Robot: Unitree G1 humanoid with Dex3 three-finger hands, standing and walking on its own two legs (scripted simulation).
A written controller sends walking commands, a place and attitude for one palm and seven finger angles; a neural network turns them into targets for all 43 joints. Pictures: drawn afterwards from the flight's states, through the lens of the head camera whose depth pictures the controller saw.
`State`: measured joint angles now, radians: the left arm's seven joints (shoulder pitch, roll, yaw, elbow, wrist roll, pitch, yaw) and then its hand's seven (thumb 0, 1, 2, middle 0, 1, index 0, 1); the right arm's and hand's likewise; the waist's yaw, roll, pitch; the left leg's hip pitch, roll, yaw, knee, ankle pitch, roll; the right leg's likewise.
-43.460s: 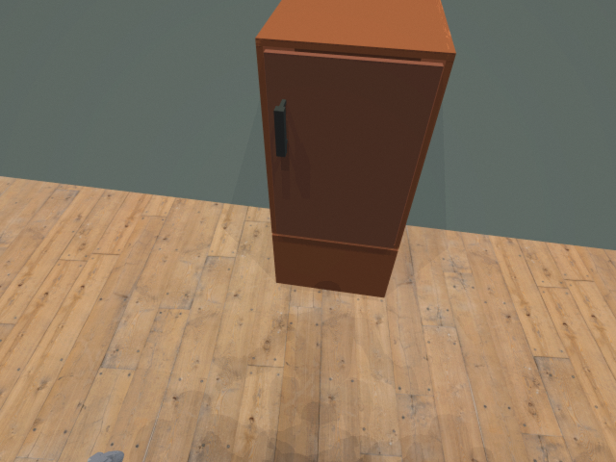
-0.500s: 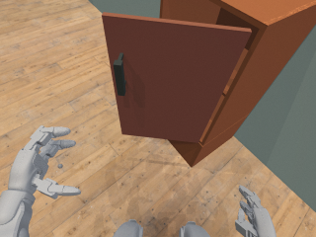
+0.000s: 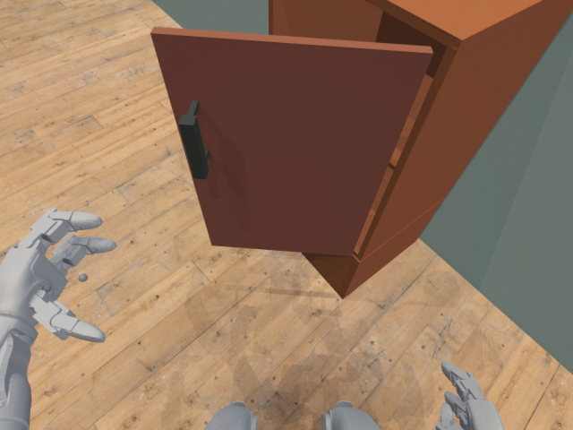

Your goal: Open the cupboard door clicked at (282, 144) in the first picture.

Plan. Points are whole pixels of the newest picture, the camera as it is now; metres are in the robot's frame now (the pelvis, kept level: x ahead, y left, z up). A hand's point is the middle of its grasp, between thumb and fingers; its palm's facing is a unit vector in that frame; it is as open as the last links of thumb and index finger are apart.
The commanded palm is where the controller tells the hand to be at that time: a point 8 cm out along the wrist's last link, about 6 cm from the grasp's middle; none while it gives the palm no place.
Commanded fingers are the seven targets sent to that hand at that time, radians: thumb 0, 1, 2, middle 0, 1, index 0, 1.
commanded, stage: raise the hand with hooked fingers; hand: left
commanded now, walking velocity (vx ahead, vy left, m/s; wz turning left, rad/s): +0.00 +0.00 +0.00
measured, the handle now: (197, 140) +0.56 +0.18 +0.04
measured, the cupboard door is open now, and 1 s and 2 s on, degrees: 48 48 48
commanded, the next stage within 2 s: move the hooked fingers beside the handle in 0.38 s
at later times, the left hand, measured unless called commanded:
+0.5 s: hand (82, 281) +0.28 +0.27 +0.06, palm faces +0.01 -1.00 -0.03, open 14.0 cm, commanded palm +0.26 +0.32 +0.06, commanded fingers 0.00 -0.50 0.30 -0.30 -1.20 -0.30 -1.20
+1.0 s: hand (105, 234) +0.35 +0.27 +0.05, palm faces -0.01 -1.00 -0.01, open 14.0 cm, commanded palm +0.33 +0.32 +0.06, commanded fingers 0.00 -0.50 0.30 -0.30 -1.20 -0.30 -1.20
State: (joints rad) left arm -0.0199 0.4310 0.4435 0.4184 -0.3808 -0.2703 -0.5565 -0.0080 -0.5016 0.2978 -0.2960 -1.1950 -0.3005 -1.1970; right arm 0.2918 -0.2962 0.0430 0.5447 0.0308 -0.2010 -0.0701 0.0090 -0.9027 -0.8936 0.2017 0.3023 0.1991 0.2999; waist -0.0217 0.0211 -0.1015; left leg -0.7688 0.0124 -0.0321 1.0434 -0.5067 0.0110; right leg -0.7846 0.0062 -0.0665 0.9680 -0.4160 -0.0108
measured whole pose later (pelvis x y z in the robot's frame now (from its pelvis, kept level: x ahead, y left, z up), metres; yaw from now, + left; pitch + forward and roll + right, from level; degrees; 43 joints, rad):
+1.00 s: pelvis +0.00 +0.00 +0.00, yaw -1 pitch +16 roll -2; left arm -0.28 0.46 0.46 0.66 -0.31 -0.31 -0.52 -0.01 -0.50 0.30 -0.30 -1.20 -0.30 -1.20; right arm 0.31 -0.29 0.05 0.56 0.02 -0.15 -0.07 0.01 -0.90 -0.89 0.20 0.30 0.20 0.30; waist -0.05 0.01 -0.11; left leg -0.82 0.01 -0.01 1.05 -0.50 0.01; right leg -0.85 0.01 -0.05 0.98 -0.41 -0.01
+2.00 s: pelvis -0.01 +0.01 -0.02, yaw -2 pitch +23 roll -4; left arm -0.85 0.65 0.50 1.17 -0.13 -0.36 -0.47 -0.01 -0.50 0.30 -0.30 -1.20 -0.30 -1.20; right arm 0.37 -0.30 0.07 0.60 -0.01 0.01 -0.04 0.00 -0.90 -0.89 0.20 0.30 0.20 0.30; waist -0.16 0.01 -0.10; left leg -1.03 0.02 -0.02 1.16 -0.52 0.03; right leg -1.04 0.02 -0.05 1.05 -0.40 0.00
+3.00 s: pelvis -0.01 +0.00 -0.03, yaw -2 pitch +24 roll -4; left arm -0.88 0.67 0.49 1.17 -0.12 -0.38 -0.45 -0.01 -0.50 0.30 -0.30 -1.20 -0.30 -1.20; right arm 0.36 -0.29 0.07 0.59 -0.01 0.05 -0.03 0.00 -0.91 -0.89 0.20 0.30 0.20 0.30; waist -0.16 0.02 -0.09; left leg -1.06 0.03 -0.03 1.17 -0.53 0.02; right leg -1.07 0.03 -0.06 1.06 -0.41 -0.01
